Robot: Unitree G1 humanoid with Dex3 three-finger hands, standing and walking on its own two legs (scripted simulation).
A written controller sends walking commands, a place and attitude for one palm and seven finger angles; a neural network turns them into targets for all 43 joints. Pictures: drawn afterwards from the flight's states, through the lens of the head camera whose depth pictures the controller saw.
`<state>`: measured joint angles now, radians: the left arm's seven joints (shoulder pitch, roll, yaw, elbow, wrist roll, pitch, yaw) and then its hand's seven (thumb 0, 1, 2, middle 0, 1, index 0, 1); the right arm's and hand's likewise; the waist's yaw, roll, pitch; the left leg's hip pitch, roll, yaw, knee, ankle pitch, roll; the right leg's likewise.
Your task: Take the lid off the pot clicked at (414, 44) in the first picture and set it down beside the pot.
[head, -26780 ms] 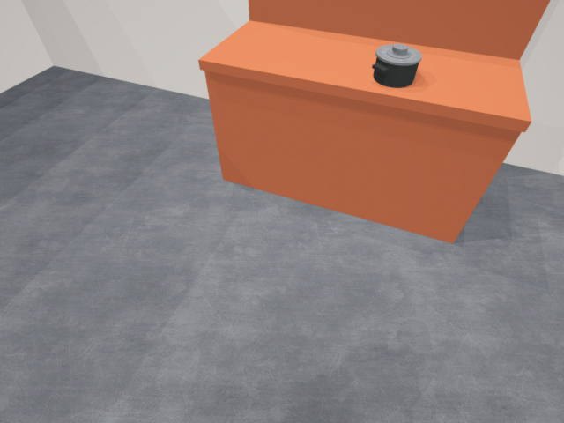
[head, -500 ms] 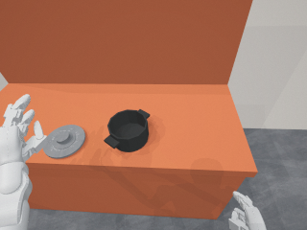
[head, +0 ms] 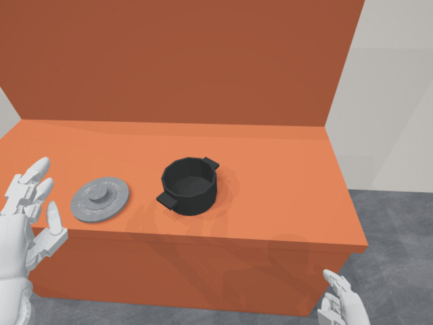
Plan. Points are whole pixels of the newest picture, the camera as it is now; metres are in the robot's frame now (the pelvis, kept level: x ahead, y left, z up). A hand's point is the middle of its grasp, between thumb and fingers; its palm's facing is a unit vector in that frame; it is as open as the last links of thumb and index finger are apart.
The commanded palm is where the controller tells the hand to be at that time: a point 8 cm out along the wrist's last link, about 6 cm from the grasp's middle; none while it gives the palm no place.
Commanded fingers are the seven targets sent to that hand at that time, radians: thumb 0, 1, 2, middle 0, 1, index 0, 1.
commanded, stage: draw the hand back to the body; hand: left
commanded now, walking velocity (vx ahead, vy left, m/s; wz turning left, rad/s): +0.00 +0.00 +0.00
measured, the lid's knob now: (98, 193) +0.44 +0.39 -0.08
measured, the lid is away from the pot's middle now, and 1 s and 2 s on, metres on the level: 0.26 0.26 0.26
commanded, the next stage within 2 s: step back with the hand held close in 0.22 s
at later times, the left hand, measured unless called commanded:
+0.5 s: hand (38, 235) +0.18 +0.27 +0.17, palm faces +0.38 -0.83 -0.42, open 7.4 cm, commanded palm +0.12 +0.30 +0.17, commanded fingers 0.00 0.90 0.90 -0.20 -0.30 -0.20 -0.30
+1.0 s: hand (14, 277) +0.13 +0.28 +0.15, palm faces +0.30 -0.83 -0.47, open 7.4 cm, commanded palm +0.07 +0.32 +0.17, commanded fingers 0.00 0.90 0.90 -0.20 -0.30 -0.20 -0.30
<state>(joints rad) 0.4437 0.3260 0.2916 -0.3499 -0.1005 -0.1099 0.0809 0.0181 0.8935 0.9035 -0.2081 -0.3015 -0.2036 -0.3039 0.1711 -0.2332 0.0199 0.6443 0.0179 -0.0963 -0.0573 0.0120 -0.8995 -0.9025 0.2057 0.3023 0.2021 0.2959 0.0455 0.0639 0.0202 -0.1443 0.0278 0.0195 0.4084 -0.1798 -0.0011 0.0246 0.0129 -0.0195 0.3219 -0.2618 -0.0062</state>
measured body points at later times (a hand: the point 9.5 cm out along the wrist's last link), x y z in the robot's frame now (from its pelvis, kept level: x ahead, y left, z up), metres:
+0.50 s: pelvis -0.01 +0.02 -0.01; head +0.00 +0.02 +0.44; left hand +0.15 +0.31 +0.19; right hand +0.18 -0.20 -0.08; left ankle +0.03 +0.12 -0.74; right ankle -0.05 -0.12 -0.74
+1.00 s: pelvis -0.06 +0.04 -0.02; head -0.02 +0.06 +0.43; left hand +0.11 +0.32 +0.17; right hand +0.12 -0.19 -0.10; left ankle +0.03 +0.12 -0.74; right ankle -0.05 -0.12 -0.74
